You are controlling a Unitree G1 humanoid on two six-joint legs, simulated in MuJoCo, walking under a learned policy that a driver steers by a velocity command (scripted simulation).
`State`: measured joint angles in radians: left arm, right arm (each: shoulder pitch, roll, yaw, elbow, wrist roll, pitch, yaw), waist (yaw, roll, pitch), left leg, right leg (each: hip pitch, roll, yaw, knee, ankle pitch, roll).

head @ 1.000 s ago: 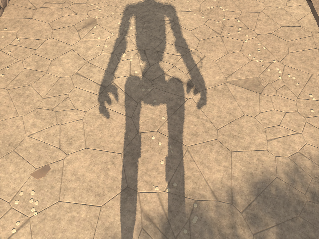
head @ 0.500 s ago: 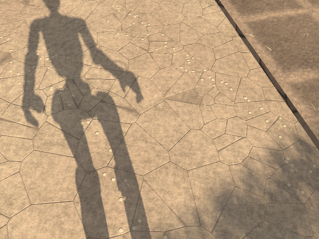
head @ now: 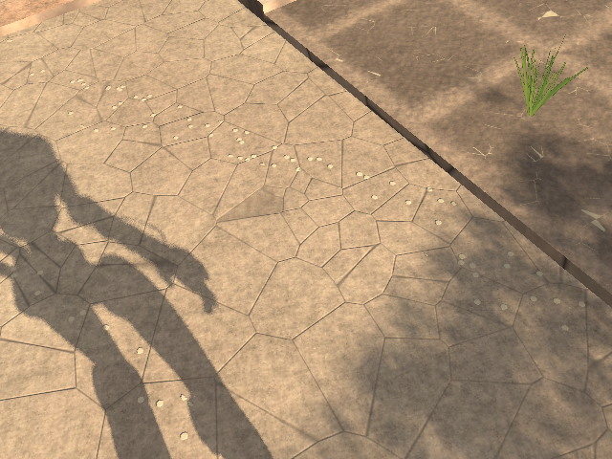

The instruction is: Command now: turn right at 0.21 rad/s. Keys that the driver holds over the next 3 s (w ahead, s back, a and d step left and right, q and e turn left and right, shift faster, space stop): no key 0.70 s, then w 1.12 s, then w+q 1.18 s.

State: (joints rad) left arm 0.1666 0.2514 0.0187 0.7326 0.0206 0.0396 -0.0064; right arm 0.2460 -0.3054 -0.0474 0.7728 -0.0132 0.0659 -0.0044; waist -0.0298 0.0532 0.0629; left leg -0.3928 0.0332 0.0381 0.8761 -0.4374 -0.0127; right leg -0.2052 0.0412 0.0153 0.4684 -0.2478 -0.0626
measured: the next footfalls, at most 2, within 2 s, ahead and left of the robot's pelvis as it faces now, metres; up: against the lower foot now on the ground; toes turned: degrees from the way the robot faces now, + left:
left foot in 0.28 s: +0.02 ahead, +0.12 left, +0.00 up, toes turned -1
left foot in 1.46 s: +0.43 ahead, +0.05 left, +0.00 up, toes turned +3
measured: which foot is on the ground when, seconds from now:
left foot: up 0.00-0.26, down 0.28-1.00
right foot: down 0.00-1.00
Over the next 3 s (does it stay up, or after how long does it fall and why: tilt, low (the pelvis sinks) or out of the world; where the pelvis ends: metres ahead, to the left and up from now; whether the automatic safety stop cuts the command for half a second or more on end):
stays up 1.06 0.11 0.00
